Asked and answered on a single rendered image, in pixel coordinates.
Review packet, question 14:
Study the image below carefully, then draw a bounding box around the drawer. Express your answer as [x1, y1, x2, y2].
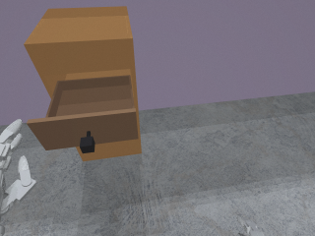
[27, 75, 139, 150]

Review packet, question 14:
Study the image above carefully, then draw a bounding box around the robot left hand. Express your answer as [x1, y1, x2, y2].
[0, 119, 36, 222]

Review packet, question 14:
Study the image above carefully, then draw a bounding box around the handle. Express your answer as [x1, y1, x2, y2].
[80, 131, 95, 153]

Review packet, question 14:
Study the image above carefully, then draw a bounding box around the robot right hand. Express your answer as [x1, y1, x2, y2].
[236, 214, 265, 236]

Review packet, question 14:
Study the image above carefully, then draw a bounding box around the cabinet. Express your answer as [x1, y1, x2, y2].
[24, 6, 142, 162]

